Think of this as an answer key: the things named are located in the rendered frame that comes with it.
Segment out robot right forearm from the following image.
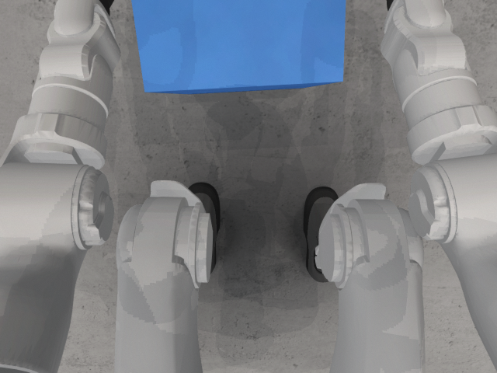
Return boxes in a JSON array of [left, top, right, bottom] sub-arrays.
[[381, 0, 497, 166]]

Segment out robot left forearm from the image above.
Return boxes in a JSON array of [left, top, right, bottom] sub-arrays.
[[0, 0, 121, 170]]

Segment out robot shin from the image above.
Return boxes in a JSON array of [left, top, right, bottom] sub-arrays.
[[116, 180, 206, 269], [315, 183, 424, 279]]

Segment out right robot shin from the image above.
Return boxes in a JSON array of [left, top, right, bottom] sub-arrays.
[[315, 183, 424, 279]]

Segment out carton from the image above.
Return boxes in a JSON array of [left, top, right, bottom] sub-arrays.
[[131, 0, 346, 94]]

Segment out robot right upper arm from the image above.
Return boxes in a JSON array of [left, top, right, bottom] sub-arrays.
[[408, 153, 497, 371]]

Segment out robot left upper arm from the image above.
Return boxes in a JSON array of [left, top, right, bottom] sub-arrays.
[[0, 162, 114, 373]]

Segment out left robot shin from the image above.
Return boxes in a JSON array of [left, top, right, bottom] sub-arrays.
[[116, 180, 206, 269]]

